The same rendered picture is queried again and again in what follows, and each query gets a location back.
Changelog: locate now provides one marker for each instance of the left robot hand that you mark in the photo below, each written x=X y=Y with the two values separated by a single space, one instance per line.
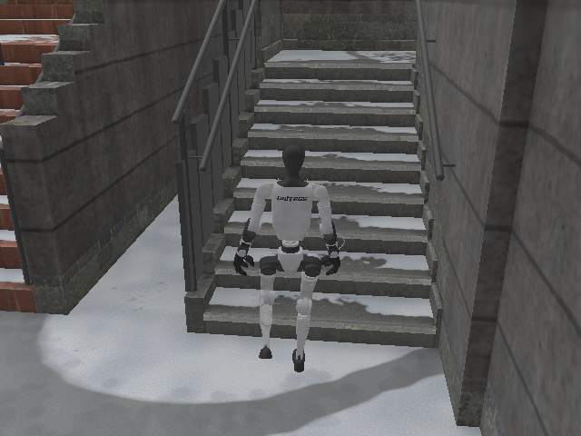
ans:
x=238 y=262

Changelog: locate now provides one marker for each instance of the robot right thigh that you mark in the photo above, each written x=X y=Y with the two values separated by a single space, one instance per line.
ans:
x=309 y=276

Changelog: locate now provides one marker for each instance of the humanoid robot head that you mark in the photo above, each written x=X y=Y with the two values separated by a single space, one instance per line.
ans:
x=293 y=157

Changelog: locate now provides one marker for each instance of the robot right forearm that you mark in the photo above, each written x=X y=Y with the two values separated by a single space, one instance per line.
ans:
x=331 y=243

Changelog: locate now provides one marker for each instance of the right robot upper arm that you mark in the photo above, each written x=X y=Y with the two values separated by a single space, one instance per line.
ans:
x=320 y=192

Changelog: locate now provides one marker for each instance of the robot left forearm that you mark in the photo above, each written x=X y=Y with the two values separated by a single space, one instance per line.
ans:
x=246 y=240

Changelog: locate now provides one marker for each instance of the right robot hand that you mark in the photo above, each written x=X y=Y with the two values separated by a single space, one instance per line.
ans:
x=327 y=261

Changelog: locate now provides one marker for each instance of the left robot upper arm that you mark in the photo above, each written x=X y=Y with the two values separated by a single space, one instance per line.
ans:
x=263 y=191

